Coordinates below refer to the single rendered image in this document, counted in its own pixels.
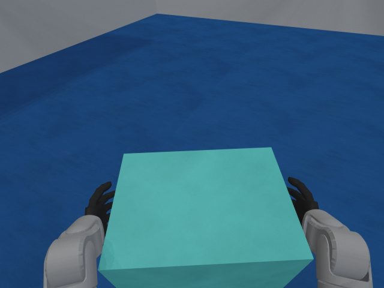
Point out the robot left forearm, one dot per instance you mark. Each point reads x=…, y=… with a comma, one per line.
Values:
x=71, y=260

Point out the robot right forearm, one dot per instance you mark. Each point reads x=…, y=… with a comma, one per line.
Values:
x=342, y=256

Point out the carton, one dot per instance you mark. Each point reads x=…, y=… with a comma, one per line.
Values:
x=218, y=218

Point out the right robot hand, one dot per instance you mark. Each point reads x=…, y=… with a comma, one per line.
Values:
x=304, y=200

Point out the left robot hand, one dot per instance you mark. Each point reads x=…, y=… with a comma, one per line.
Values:
x=97, y=206

